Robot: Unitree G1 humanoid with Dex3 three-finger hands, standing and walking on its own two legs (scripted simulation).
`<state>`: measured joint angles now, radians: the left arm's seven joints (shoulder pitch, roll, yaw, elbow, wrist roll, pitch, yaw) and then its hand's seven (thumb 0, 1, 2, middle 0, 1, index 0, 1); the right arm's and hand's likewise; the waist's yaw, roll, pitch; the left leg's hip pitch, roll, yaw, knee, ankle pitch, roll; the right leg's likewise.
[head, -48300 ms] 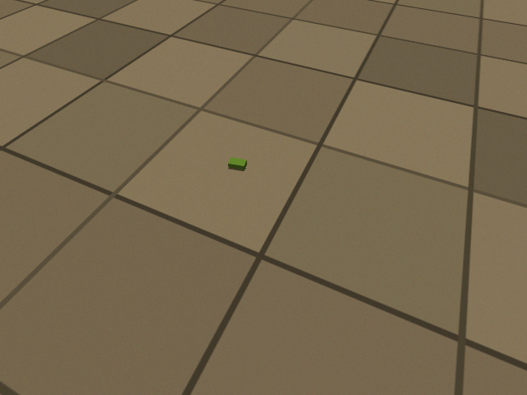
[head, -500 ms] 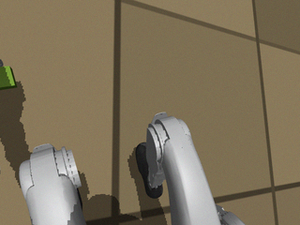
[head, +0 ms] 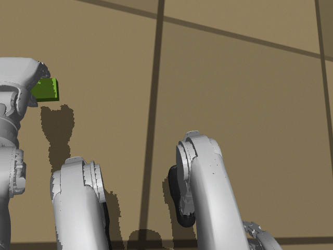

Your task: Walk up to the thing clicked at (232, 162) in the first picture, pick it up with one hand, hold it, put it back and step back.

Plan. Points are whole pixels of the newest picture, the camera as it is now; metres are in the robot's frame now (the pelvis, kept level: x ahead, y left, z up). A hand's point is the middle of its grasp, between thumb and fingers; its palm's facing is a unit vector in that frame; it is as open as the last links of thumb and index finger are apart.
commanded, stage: lift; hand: left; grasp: from above
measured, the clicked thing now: (37, 90) +0.51 +0.24 -0.20
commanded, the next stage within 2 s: hold in 1.66 s
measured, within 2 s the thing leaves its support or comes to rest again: neither
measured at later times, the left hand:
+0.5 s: hand out of the picture +0.44 +0.26 -0.05, palm faces -0.47 -0.04 -0.88, open 8.1 cm
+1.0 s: hand out of the picture +0.37 +0.25 +0.17, palm faces -0.45 -0.07 -0.89, open 8.1 cm
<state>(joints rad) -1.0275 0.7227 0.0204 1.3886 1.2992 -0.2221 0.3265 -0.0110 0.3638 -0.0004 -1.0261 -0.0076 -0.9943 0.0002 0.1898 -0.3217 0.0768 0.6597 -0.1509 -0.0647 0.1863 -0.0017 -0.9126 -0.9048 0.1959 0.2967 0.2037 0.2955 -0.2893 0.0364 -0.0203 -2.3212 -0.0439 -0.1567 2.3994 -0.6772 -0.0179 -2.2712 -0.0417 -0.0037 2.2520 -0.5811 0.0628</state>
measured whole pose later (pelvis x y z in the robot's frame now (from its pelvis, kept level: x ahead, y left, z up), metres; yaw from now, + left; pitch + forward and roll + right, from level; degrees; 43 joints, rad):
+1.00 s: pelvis +0.01 +0.00 +0.24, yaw +5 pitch +24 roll -2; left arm -0.41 0.51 -0.13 0.66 0.99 -0.08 0.01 0.02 0.30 0.17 -0.96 -0.17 -0.95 -0.13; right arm 0.17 -0.25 -0.03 0.64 0.02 0.07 -0.03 0.00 -0.90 -0.90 0.20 0.30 0.21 0.30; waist -0.09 0.05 -0.18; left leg -1.45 0.02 -0.04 1.62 -0.60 0.00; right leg -1.46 -0.05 0.03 1.55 -0.51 0.07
